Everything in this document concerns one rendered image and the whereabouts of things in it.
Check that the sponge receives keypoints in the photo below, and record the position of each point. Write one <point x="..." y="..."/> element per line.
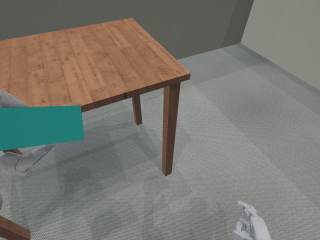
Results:
<point x="22" y="127"/>

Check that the left robot hand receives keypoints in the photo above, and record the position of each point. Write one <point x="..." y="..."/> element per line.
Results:
<point x="13" y="163"/>

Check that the table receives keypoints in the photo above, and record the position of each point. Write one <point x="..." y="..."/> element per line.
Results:
<point x="91" y="66"/>

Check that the right robot hand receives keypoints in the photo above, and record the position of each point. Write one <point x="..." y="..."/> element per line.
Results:
<point x="255" y="229"/>

